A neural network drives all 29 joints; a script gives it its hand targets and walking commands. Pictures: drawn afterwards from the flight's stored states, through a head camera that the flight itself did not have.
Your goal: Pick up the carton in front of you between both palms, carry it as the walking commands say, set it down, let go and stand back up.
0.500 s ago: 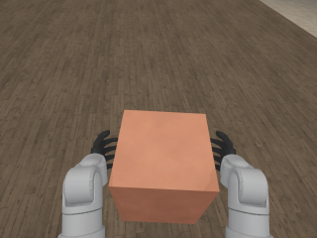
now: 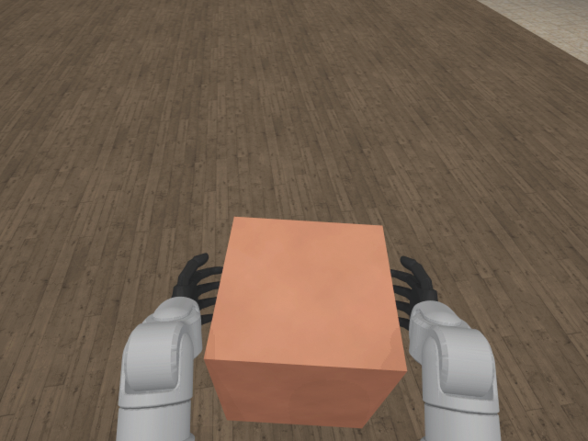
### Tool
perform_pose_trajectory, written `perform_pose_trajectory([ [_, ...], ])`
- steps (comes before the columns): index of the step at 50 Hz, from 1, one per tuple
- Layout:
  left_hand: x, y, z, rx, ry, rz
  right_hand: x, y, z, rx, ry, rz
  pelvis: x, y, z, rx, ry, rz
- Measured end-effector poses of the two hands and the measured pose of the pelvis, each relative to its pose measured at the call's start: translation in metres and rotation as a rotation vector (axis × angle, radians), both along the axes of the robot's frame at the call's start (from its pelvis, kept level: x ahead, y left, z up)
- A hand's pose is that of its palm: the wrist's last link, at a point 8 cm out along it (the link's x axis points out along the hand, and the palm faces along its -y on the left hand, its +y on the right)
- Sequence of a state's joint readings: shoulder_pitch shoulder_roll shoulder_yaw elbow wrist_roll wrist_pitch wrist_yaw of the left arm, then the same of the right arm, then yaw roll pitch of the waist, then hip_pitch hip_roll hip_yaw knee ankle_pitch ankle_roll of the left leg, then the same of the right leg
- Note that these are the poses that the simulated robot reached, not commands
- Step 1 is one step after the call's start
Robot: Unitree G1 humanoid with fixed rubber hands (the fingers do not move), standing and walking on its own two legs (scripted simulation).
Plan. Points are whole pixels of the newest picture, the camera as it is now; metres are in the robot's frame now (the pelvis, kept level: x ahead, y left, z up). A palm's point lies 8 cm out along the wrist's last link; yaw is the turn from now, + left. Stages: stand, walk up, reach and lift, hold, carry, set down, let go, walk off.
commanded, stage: carry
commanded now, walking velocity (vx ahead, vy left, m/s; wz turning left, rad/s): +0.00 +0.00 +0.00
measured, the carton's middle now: (301, 327) +0.28 +0.00 -0.01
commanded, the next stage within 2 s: none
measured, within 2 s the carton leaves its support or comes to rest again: neither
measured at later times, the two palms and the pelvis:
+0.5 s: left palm (197, 346) +0.24 +0.14 +0.02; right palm (420, 351) +0.23 -0.16 +0.02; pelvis -0.05 +0.00 -0.01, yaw -1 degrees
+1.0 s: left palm (186, 367) +0.20 +0.15 +0.03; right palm (423, 372) +0.20 -0.15 +0.03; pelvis -0.08 +0.00 -0.01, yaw -1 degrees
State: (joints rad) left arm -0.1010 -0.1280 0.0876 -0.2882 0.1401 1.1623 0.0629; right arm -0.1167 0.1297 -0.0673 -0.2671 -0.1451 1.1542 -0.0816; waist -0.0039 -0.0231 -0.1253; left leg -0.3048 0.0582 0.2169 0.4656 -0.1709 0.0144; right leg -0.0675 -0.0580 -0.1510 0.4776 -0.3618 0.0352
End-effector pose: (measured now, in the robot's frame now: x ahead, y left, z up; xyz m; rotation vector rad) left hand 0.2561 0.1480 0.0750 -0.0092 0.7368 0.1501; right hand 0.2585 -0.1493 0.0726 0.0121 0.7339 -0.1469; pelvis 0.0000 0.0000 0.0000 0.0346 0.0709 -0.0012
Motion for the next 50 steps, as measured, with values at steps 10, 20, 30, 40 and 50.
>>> perform_pose_trajectory([
  [10,-0.009,-0.011,-0.030,0.028,0.004,-0.032,-0.013,-0.011,-0.030,-0.019,0.004,0.000,-0.014,-0.007,-0.011,0.000,-0.015,-0.007],
  [20,-0.020,-0.010,-0.051,0.055,-0.022,-0.066,-0.025,-0.009,-0.049,-0.060,-0.020,0.015,-0.033,-0.003,-0.014,-0.008,-0.037,-0.014],
  [30,-0.024,-0.004,-0.056,0.057,-0.066,-0.061,-0.027,-0.003,-0.052,-0.071,-0.063,0.023,-0.056,0.001,-0.012,-0.020,-0.050,-0.013],
  [40,-0.041,-0.001,-0.049,0.051,-0.070,-0.054,-0.044,0.000,-0.045,-0.066,-0.068,0.023,-0.068,0.002,-0.012,-0.026,-0.047,-0.011],
  [50,-0.052,-0.002,-0.050,0.052,-0.063,-0.056,-0.055,-0.001,-0.046,-0.068,-0.061,0.023,-0.078,0.002,-0.012,-0.030,-0.050,-0.011],
])
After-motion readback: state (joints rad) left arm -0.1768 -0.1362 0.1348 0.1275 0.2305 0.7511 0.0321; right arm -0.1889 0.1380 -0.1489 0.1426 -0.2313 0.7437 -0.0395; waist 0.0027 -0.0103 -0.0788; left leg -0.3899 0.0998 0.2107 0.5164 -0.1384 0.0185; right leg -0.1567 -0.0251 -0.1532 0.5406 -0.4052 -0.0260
